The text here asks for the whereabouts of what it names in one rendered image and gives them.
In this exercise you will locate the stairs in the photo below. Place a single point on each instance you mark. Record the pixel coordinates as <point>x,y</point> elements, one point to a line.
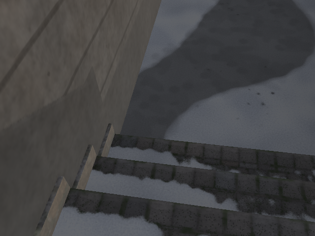
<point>267,182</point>

